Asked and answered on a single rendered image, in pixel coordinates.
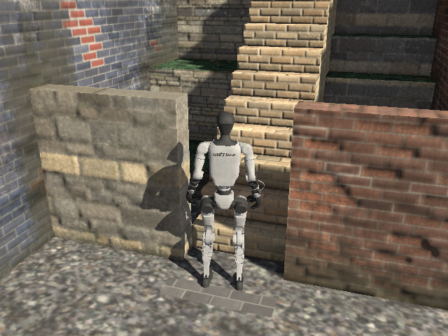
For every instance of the left robot forearm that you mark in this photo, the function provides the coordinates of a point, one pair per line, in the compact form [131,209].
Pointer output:
[192,184]

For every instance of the right robot foot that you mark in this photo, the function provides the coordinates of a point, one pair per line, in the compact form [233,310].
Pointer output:
[238,284]

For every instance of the robot left upper arm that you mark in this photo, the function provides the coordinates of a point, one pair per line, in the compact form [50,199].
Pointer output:
[202,148]

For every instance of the right robot forearm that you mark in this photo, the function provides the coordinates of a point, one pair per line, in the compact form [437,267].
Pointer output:
[255,187]

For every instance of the robot right upper arm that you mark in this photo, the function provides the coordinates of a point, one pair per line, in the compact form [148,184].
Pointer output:
[247,150]

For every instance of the robot head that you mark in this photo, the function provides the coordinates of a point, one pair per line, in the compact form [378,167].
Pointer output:
[225,121]

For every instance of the robot right hand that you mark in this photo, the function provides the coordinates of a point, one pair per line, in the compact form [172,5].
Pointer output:
[251,198]

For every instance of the robot left hand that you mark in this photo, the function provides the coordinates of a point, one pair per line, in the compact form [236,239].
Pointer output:
[195,194]

